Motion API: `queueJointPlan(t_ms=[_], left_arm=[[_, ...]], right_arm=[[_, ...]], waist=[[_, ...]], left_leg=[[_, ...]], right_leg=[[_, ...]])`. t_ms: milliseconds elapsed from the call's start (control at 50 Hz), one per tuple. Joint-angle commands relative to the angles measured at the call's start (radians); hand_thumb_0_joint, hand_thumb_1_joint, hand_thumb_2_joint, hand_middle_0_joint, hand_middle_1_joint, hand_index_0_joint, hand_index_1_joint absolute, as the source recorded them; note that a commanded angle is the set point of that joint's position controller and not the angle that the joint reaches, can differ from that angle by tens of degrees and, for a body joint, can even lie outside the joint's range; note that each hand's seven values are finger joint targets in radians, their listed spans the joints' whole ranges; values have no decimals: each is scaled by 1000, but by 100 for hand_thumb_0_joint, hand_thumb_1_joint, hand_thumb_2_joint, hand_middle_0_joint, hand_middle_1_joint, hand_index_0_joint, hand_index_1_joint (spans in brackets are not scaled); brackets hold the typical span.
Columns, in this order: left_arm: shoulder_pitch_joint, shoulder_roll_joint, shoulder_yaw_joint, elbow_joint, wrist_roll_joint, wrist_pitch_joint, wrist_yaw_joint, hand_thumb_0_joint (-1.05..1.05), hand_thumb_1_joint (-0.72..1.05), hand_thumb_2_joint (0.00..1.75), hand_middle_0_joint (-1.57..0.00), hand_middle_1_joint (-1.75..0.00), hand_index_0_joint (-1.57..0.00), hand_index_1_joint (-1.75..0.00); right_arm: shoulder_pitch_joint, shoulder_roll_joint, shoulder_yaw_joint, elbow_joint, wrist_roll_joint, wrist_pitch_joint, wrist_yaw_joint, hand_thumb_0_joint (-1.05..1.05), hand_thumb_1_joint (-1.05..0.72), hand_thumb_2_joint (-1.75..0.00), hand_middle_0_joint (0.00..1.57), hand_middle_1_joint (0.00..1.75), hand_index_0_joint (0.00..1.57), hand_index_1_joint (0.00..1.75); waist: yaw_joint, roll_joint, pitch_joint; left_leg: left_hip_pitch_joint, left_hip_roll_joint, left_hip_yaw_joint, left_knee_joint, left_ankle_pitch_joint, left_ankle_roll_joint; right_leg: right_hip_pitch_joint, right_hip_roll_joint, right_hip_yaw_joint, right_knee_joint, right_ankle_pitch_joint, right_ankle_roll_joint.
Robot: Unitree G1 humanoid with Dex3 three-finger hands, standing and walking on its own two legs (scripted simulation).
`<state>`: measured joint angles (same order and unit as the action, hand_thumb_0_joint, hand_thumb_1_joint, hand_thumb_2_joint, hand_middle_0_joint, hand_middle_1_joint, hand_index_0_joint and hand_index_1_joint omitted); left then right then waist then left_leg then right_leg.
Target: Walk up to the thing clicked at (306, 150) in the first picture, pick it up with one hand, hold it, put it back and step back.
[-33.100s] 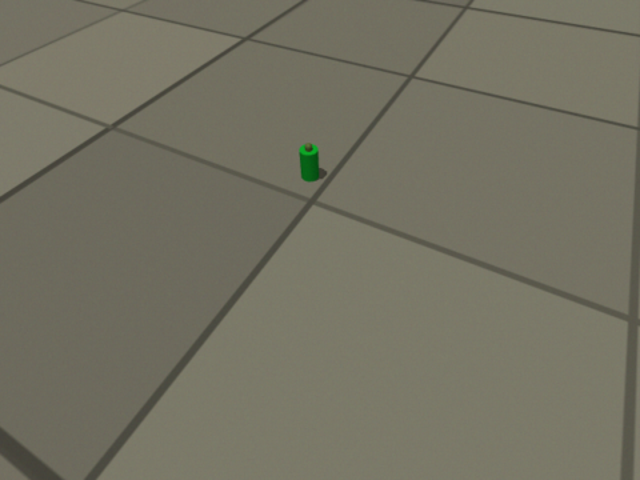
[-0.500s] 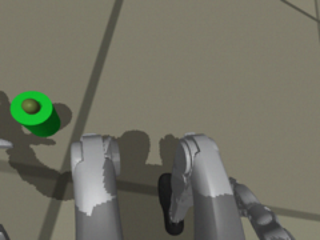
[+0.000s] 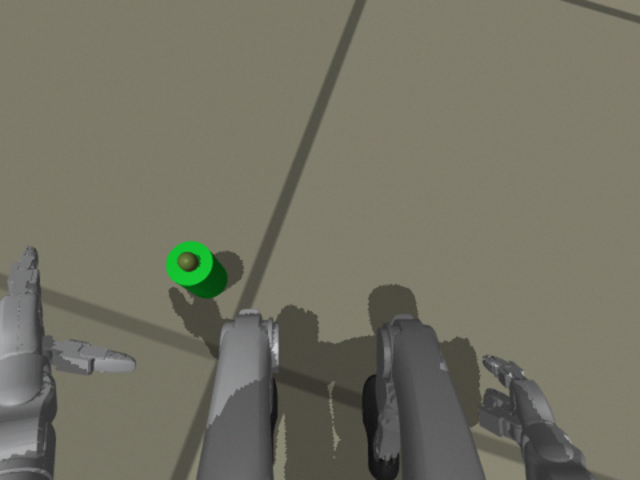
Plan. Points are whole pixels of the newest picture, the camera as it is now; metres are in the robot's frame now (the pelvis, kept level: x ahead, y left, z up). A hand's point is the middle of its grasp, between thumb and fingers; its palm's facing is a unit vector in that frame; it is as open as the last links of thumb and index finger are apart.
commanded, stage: home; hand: left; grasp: from the side
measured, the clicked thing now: (197, 270) +0.42 +0.28 -0.39
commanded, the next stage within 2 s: none
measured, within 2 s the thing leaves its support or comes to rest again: neither
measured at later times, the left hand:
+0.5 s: hand (41, 342) +0.25 +0.23 +0.12, palm faces +0.20 -0.92 -0.35, open 17.3 cm
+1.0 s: hand (27, 373) +0.24 +0.20 +0.18, palm faces +0.18 -0.94 -0.29, open 17.6 cm
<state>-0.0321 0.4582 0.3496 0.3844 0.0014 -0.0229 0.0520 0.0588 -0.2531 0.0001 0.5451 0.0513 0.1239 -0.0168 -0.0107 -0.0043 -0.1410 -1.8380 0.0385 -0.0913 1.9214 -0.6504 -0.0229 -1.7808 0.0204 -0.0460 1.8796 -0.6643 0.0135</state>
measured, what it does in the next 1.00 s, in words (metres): rises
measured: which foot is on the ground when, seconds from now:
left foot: down 0.00-1.00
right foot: down 0.00-1.00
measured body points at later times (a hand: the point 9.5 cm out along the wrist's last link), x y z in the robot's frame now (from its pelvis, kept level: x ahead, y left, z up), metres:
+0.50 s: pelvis +0.07 +0.01 +0.20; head +0.14 +0.03 +0.65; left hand +0.24 +0.28 +0.14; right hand +0.25 -0.23 +0.12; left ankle +0.08 +0.13 -0.45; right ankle +0.08 -0.13 -0.45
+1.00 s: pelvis +0.09 +0.01 +0.23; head +0.11 +0.01 +0.68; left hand +0.22 +0.25 +0.20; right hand +0.27 -0.22 +0.16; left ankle +0.08 +0.13 -0.45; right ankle +0.08 -0.13 -0.45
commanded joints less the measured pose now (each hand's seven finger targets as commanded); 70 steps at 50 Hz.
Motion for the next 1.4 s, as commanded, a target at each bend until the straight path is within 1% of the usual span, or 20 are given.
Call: queueJointPlan(t_ms=[0,180,220,240,260,280,340,360,400,440,500,520,540,620,720,920,1060,1120,1240,1380], left_arm=[[12,211,71,-212,-9,6,60,0,-52,7,-5,-6,-5,-6],[169,43,-94,-244,-12,110,102,0,-52,7,-5,-6,-5,-6],[195,45,-95,-271,-9,129,117,0,-52,7,-5,-6,-5,-6],[234,3,-132,-230,-11,147,118,0,-52,8,-5,-6,-5,-6],[209,50,-99,-328,-11,151,129,0,-54,6,-5,-5,-5,-5],[217,52,-106,-344,-8,159,136,0,-51,8,-5,-6,-5,-6],[293,-50,-196,-360,-14,196,142,0,-54,6,-5,-5,-5,-5],[313,-62,-204,-358,-14,205,145,0,-54,6,-5,-5,-5,-6],[335,-6,-177,-455,-10,217,157,0,-51,8,-5,-6,-5,-6],[385,-83,-254,-477,-15,233,155,0,-53,6,-5,-6,-5,-6],[450,-135,-306,-534,-19,252,153,0,-53,7,-5,-6,-5,-6],[492,-148,-311,-527,-18,261,151,0,-52,7,-5,-6,-5,-6],[448,-84,-268,-638,-18,255,154,0,-55,6,-5,-5,-5,-5],[532,-147,-321,-614,-17,261,139,0,-55,6,-5,-5,-5,-5],[535,-158,-320,-616,-10,250,123,0,-56,5,-5,-5,-5,-5],[506,-167,-322,-600,-3,244,105,0,-59,3,-4,-5,-4,-5],[515,-148,-293,-595,-7,242,101,0,-58,4,-5,-5,-5,-5],[507,-152,-301,-590,-10,245,96,0,-55,6,-5,-5,-5,-6],[490,-149,-296,-588,-9,237,95,0,-55,6,-5,-5,-5,-5],[487,-158,-314,-578,-8,235,92,0,-54,6,-5,-6,-5,-6]], right_arm=[[75,-153,-67,-115,-5,-58,-51,0,-89,-90,20,30,20,30],[135,-116,-49,-138,-8,-125,-100,0,-89,-90,20,30,20,30],[144,-116,-47,-139,-9,-137,-111,0,-89,-90,20,30,20,30],[143,-108,-39,-140,-7,-140,-116,0,-89,-90,20,30,20,30],[150,-113,-44,-152,-7,-144,-122,0,-89,-90,20,30,20,30],[148,-106,-38,-157,-8,-148,-129,0,-90,-90,20,30,20,30],[169,-86,-30,-156,-12,-160,-146,0,-90,-90,20,30,20,30],[175,-84,-27,-159,-13,-164,-150,0,-90,-90,20,30,20,30],[173,-88,-27,-180,-15,-170,-163,0,-90,-90,20,30,20,30],[171,-73,-18,-197,-15,-178,-168,0,-90,-90,20,30,20,30],[187,-68,-20,-202,-19,-196,-175,0,-90,-90,20,30,20,30],[180,-69,-20,-218,-19,-200,-178,0,-90,-90,20,30,20,30],[182,-71,-22,-224,-19,-204,-180,0,-90,-90,20,30,20,30],[178,-61,-17,-237,-26,-220,-180,0,-90,-90,20,30,20,30],[174,-74,-26,-241,-31,-239,-174,0,-90,-90,20,30,20,30],[180,-77,-32,-224,-42,-272,-171,0,-90,-90,20,30,20,30],[156,-74,-27,-223,-40,-276,-165,0,-90,-90,20,30,20,30],[159,-77,-28,-226,-39,-277,-165,0,-90,-90,20,30,20,30],[151,-75,-28,-226,-37,-284,-162,0,-90,-90,20,30,20,30],[155,-81,-30,-219,-38,-296,-169,0,-90,-90,20,30,20,30]], waist=[[-4,126,-514],[-31,65,-421],[-18,83,-415],[-23,75,-369],[-11,87,-391],[-7,106,-383],[-30,104,-301],[-32,94,-274],[-10,122,-279],[-27,108,-212],[-30,99,-154],[-29,77,-143],[-14,87,-164],[-19,48,-83],[-21,43,-38],[-34,29,-119],[-4,43,-75],[-19,18,-78],[-11,32,-41],[-22,17,-52]], left_leg=[[548,-21,55,-381,91,49],[804,-24,72,-598,276,49],[896,-23,68,-662,334,42],[912,-23,66,-692,345,40],[961,-21,66,-718,369,38],[999,-22,67,-747,380,34],[1062,-26,73,-823,396,33],[1081,-25,73,-854,388,31],[1146,-24,74,-903,419,29],[1169,-23,69,-956,382,28],[1204,-21,64,-1009,378,26],[1214,-21,61,-1019,391,27],[1233,-21,59,-1029,401,26],[1243,-20,57,-1062,419,24],[1260,-16,53,-1095,409,19],[1327,-22,64,-1062,533,22],[1294,-29,73,-1088,436,23],[1293,-33,84,-1070,451,30],[1277,-32,84,-1099,345,30],[1286,-31,87,-1091,355,32]], right_leg=[[427,13,16,-388,114,-42],[765,-3,31,-653,308,-29],[814,0,10,-686,354,-34],[831,2,4,-711,359,-34],[868,1,5,-735,377,-35],[896,0,4,-755,382,-35],[968,0,-1,-843,406,-30],[996,2,-6,-868,397,-30],[1054,2,-7,-905,420,-31],[1072,4,-16,-946,390,-31],[1111,11,-31,-991,389,-30],[1128,14,-35,-1004,400,-28],[1151,13,-34,-1011,405,-29],[1173,17,-40,-1042,414,-26],[1182,19,-37,-1056,396,-27],[1245,12,-15,-1061,524,-17],[1245,6,-12,-1093,435,-19],[1246,1,-3,-1105,475,-9],[1211,3,-3,-1117,361,-15],[1209,2,0,-1117,375,-12]])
